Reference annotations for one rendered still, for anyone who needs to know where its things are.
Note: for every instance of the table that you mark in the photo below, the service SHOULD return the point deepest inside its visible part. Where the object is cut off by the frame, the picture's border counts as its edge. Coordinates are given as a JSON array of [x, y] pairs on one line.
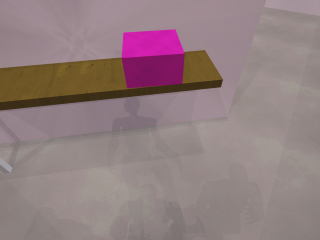
[[92, 80]]

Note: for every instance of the carton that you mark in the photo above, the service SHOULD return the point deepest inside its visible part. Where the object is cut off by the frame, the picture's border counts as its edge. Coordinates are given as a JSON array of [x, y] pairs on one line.
[[152, 58]]

